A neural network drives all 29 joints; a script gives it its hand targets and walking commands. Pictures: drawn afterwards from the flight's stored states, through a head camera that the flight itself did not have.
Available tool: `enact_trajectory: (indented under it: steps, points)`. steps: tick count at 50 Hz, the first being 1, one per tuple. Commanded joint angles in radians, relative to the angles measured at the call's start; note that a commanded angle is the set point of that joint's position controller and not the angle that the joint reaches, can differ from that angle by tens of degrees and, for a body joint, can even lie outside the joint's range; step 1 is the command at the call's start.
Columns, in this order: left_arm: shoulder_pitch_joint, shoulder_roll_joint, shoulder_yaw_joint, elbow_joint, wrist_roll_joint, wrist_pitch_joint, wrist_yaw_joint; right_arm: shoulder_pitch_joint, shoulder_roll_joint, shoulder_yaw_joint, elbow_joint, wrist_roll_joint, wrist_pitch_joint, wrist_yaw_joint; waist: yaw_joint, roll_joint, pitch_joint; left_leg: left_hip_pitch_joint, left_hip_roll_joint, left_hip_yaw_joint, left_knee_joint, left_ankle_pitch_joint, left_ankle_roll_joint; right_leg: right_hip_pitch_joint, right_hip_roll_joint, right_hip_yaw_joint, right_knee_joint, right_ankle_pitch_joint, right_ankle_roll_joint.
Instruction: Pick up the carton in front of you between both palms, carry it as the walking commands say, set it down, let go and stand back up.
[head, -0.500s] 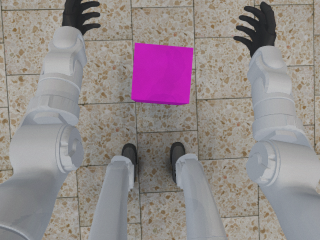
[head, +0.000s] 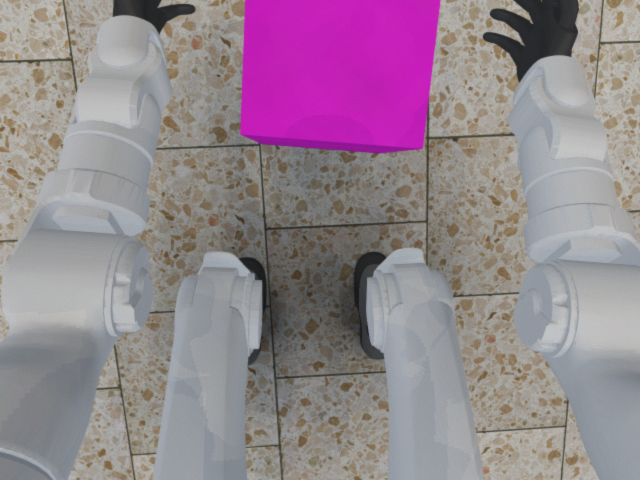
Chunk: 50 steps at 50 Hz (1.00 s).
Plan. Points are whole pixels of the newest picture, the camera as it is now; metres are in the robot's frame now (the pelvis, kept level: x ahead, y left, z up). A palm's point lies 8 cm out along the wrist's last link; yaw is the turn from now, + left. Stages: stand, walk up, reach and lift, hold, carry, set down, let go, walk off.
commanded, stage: reach and lift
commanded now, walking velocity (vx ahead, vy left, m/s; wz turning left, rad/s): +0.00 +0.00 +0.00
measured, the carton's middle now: (331, 73) +0.53 -0.03 -0.33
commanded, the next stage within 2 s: none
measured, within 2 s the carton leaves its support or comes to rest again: leaves its support in 1.18 s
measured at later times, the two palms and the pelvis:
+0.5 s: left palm (183, 45) +0.55 +0.16 -0.27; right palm (472, 71) +0.52 -0.21 -0.27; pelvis -0.01 +0.00 -0.09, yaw +0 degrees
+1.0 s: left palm (207, 42) +0.55 +0.12 -0.26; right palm (454, 69) +0.52 -0.18 -0.26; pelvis -0.02 +0.00 -0.09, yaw -1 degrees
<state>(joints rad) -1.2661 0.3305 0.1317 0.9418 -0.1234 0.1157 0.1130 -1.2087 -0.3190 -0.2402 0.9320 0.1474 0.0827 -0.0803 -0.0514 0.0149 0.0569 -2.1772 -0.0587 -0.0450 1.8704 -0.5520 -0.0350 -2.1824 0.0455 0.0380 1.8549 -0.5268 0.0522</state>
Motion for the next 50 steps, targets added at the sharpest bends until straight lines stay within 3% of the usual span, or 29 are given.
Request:
enact_trajectory:
  steps: [1,6,12,17,25,31,38,43,47,50]
  points:
    - [-0.350,0.126,-0.025,-0.104,-0.038,-0.007,0.010,-0.314,-0.160,0.023,-0.104,0.036,-0.007,-0.014,-0.027,0.049,-1.247,0.741,-0.007,0.078,-0.053,0.351,-0.012,0.591,-0.008,-0.117,-0.066,0.345,0.017]
    - [-0.436,0.151,-0.030,0.022,-0.058,-0.005,0.008,-0.418,-0.176,0.042,0.016,0.044,-0.002,-0.026,-0.029,0.023,-1.056,0.582,0.009,0.080,0.016,0.192,-0.008,0.535,-0.025,-0.103,0.001,0.209,0.008]
    - [-0.494,0.169,-0.041,0.141,-0.063,-0.041,-0.009,-0.487,-0.176,0.064,0.135,0.044,-0.032,-0.018,-0.021,0.014,-0.912,0.475,0.026,0.070,0.095,0.175,-0.009,0.502,-0.036,-0.076,0.086,0.210,0.002]
    - [-0.558,0.194,-0.065,0.112,-0.073,-0.073,-0.005,-0.545,-0.196,0.074,0.110,0.068,-0.061,-0.024,-0.026,0.046,-0.942,0.490,0.027,0.071,0.163,0.251,-0.008,0.511,-0.029,-0.063,0.144,0.300,-0.005]
    - [-0.500,0.185,-0.118,0.087,-0.104,-0.089,-0.017,-0.448,-0.128,0.101,0.085,0.096,-0.075,-0.053,-0.027,0.056,-1.028,0.524,0.017,0.072,0.214,0.376,-0.003,0.608,-0.007,-0.067,0.200,0.463,-0.001]
    - [-0.446,0.140,-0.109,0.144,-0.091,-0.078,-0.011,-0.414,-0.117,0.082,0.117,0.072,-0.070,-0.049,-0.033,0.051,-0.899,0.487,0.010,0.055,0.185,0.312,-0.005,0.491,-0.010,-0.085,0.186,0.349,0.001]
    - [-0.539,0.094,-0.135,0.133,-0.094,-0.078,-0.006,-0.503,-0.073,0.109,0.099,0.088,-0.071,-0.040,-0.028,0.047,-0.882,0.500,0.006,0.050,0.164,0.259,0.003,0.461,-0.008,-0.087,0.170,0.285,0.001]
    - [-0.604,-0.022,-0.145,0.150,-0.072,-0.072,-0.006,-0.569,0.029,0.123,0.119,0.065,-0.064,-0.032,-0.025,0.050,-0.843,0.517,-0.008,0.048,0.150,0.221,0.002,0.469,0.008,-0.091,0.160,0.248,-0.001]
    - [-0.777,-0.619,-0.232,0.141,-0.030,-0.043,-0.144,-0.800,0.614,0.228,0.076,0.022,-0.027,0.106,-0.016,0.050,-0.785,0.466,-0.048,0.063,0.164,0.217,0.011,0.462,0.052,-0.093,0.174,0.240,-0.012]
    - [-0.742,-0.859,-0.179,0.109,0.025,-0.002,-0.236,-0.830,0.846,0.218,0.027,-0.023,0.027,0.207,-0.005,0.049,-0.727,0.403,-0.069,0.085,0.180,0.210,0.026,0.415,0.068,-0.106,0.196,0.227,-0.024]
